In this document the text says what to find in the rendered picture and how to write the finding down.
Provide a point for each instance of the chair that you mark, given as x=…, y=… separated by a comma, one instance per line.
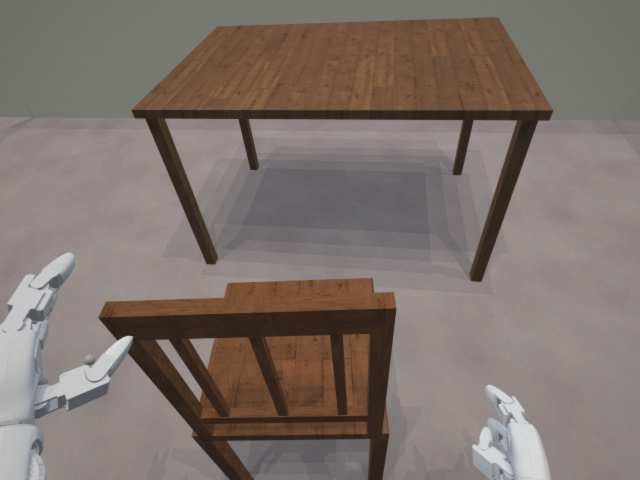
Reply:
x=291, y=360

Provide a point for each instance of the table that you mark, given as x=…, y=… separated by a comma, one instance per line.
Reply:
x=437, y=69

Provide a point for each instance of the robot left forearm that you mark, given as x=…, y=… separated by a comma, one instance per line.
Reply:
x=20, y=448

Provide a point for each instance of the left robot hand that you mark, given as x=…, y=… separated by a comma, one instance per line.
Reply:
x=22, y=336

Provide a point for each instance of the right robot hand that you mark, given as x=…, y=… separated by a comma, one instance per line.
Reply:
x=522, y=454

